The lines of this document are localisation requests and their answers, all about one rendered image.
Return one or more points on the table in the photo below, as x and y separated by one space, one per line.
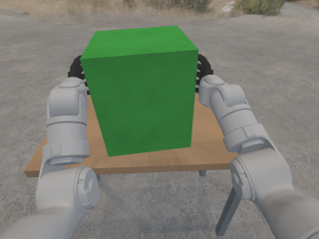
207 151

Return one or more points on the robot right hand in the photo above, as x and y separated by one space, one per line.
205 69

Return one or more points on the robot left hand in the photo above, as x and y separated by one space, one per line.
76 70

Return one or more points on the left robot forearm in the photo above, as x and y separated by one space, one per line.
66 127

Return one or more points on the right robot forearm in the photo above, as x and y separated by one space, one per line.
241 130

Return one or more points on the robot left upper arm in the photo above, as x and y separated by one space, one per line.
64 196

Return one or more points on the carton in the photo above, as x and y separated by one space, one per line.
142 84

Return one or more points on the robot right upper arm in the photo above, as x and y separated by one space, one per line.
262 176

